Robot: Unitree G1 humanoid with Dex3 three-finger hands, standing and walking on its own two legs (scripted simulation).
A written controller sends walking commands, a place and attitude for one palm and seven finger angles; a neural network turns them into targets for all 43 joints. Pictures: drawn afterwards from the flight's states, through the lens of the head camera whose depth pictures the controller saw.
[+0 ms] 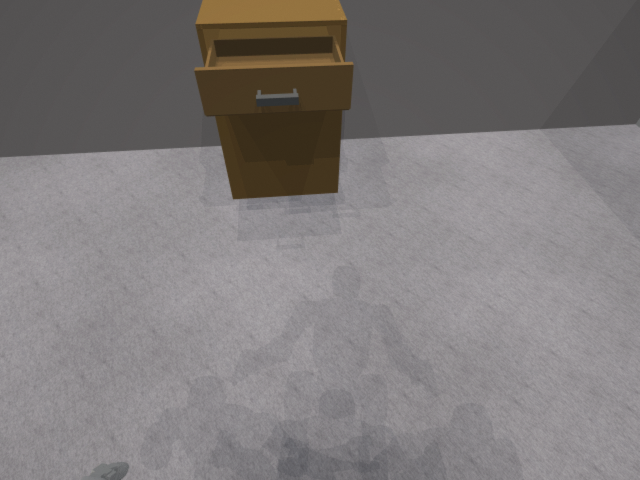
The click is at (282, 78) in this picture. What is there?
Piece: drawer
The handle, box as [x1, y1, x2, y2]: [256, 89, 298, 106]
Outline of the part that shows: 298,96 295,89 293,89 292,93 262,95 260,94 260,90 257,90 256,102 257,106 298,104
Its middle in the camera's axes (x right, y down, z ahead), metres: -0.13 -0.42 +1.14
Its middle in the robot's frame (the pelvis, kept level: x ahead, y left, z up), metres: +1.12 +0.18 -0.09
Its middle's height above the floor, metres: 0.68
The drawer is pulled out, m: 0.30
